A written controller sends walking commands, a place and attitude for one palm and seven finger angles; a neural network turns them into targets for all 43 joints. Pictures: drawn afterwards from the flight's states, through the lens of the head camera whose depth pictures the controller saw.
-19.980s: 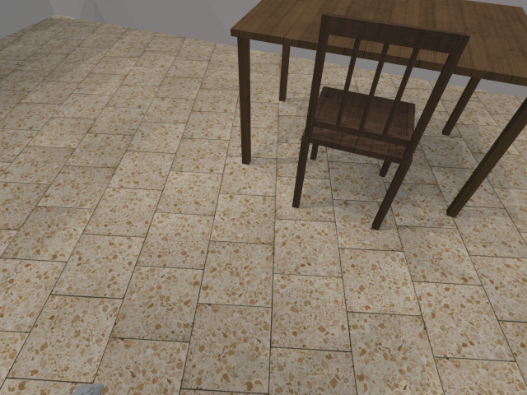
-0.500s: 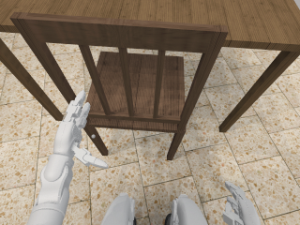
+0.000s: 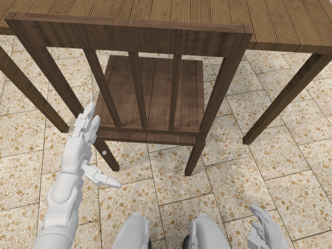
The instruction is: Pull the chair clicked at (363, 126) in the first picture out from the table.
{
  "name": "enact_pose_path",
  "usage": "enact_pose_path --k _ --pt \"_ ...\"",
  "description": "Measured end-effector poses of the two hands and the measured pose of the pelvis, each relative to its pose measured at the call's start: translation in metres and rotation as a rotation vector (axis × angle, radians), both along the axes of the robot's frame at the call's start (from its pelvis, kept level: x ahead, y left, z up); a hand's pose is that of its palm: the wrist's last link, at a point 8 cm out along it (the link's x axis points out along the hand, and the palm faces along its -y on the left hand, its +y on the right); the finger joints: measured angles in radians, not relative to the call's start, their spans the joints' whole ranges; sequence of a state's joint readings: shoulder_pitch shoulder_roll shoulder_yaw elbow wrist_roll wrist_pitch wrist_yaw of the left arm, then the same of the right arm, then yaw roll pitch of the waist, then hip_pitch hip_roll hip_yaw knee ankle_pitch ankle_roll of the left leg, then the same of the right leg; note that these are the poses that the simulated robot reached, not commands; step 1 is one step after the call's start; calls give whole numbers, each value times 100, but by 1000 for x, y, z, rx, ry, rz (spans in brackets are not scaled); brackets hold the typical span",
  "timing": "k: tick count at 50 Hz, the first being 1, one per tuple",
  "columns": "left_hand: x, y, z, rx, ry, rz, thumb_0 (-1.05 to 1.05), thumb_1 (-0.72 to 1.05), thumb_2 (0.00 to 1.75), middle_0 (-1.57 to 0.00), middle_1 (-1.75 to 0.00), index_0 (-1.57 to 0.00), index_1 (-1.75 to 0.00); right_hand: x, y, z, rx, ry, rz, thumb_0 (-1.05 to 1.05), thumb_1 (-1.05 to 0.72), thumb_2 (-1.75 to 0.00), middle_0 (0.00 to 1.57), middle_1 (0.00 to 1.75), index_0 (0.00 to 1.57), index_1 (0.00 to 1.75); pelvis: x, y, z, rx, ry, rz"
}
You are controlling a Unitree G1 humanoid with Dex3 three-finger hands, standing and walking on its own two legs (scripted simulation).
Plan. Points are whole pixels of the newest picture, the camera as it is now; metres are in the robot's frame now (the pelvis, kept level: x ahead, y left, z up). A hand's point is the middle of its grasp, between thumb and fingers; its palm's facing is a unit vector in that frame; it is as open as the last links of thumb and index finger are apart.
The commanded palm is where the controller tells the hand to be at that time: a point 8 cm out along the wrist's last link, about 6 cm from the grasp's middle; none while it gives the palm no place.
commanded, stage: aim the fingers beside a spindle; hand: left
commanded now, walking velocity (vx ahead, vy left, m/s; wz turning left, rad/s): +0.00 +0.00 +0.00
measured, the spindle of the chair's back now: (140, 97) +0.48 +0.09 +0.03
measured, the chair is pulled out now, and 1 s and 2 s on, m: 0.00 0.00 0.00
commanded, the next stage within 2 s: push the fingers through the gap in 0.20 s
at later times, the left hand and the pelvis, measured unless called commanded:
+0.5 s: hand (103, 146) +0.34 +0.16 +0.02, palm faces -0.06 -1.00 -0.04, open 16.9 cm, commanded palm +0.33 +0.21 +0.02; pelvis +0.00 +0.00 +0.00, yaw +0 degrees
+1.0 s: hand (107, 127) +0.39 +0.16 +0.02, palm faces -0.04 -1.00 -0.05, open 16.9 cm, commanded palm +0.38 +0.21 +0.02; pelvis +0.00 +0.00 +0.00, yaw -1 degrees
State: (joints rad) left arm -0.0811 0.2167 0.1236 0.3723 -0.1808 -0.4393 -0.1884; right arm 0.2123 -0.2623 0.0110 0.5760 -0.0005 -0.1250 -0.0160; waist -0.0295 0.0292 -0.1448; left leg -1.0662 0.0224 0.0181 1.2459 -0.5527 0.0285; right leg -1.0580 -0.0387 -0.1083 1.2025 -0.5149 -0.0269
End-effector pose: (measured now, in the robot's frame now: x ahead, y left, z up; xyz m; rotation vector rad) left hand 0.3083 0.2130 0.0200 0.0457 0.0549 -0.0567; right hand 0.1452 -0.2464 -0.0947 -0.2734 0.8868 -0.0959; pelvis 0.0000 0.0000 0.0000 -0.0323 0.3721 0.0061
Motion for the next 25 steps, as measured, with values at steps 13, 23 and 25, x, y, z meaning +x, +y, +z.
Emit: enact_pose_path --k 13,23,25 --pt "1 10 0 2 1 15 -1 -50 30 -7 -8 -7 -8 10 2 3 2 -27 8 1 -91 -90 20 30 20 30 0 -1 -1 -3 -1 0" --pt "10 5 -3 -2 -9 2 -1 -50 30 -7 -8 -7 -8 5 2 -2 -12 -7 12 1 -91 -90 20 30 20 30 -2 1 -4 -7 5 5" --pt "15 5 -1 0 -19 2 -1 -50 30 -7 -8 -7 -8 2 2 -3 -12 -2 6 1 -91 -90 20 30 20 30 -2 1 -4 -7 6 4"
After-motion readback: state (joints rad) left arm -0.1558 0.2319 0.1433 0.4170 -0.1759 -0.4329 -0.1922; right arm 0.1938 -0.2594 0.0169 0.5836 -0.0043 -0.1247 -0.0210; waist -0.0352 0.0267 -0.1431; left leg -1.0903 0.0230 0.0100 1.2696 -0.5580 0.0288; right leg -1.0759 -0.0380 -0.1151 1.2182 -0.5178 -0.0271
